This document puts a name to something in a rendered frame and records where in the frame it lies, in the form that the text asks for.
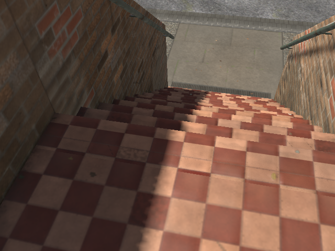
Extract stairs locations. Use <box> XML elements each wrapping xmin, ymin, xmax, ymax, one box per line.
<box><xmin>76</xmin><ymin>86</ymin><xmax>335</xmax><ymax>153</ymax></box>

